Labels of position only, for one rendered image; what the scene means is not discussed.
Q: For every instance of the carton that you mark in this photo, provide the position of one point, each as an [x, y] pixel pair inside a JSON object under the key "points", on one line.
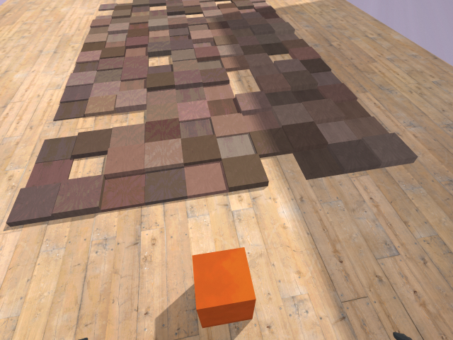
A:
{"points": [[223, 287]]}

